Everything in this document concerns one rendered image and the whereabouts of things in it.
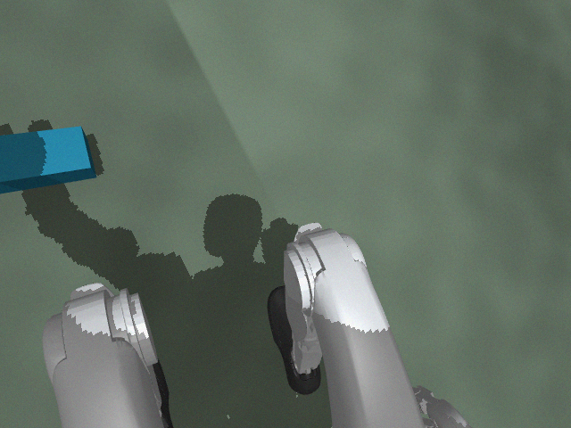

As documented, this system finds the right robot foot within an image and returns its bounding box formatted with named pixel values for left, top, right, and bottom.
left=268, top=286, right=321, bottom=395

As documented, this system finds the right robot hand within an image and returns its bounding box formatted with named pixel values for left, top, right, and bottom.
left=412, top=385, right=472, bottom=428

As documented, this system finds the carton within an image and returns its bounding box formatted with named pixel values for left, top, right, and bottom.
left=0, top=127, right=96, bottom=193

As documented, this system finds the left robot foot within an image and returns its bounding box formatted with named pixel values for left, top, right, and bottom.
left=153, top=359, right=173, bottom=428

